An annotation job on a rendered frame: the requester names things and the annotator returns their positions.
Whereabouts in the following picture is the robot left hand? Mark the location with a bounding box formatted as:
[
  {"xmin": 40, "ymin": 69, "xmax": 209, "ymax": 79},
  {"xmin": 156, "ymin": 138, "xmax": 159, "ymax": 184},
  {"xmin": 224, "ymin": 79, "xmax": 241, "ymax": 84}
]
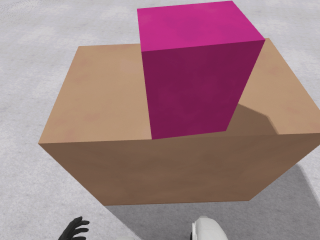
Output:
[{"xmin": 58, "ymin": 216, "xmax": 90, "ymax": 240}]

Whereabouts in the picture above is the robot right thigh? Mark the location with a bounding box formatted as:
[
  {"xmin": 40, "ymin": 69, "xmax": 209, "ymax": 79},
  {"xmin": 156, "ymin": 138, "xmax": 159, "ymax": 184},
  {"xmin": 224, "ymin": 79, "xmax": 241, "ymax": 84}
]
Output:
[{"xmin": 191, "ymin": 217, "xmax": 228, "ymax": 240}]

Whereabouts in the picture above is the carton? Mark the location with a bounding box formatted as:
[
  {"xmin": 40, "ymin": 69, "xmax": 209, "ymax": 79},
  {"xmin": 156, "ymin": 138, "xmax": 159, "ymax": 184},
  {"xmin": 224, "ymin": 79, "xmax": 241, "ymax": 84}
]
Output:
[{"xmin": 137, "ymin": 0, "xmax": 265, "ymax": 140}]

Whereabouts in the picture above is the pedestal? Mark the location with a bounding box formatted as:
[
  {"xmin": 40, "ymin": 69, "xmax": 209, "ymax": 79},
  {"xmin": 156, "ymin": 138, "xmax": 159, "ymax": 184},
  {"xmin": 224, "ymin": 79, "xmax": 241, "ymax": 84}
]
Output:
[{"xmin": 38, "ymin": 38, "xmax": 320, "ymax": 206}]

